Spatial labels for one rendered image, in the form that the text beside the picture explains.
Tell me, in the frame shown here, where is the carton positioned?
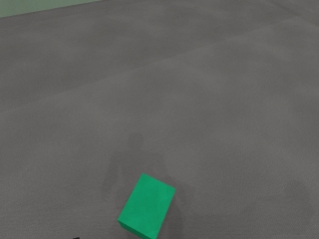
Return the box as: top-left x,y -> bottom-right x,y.
118,173 -> 175,239

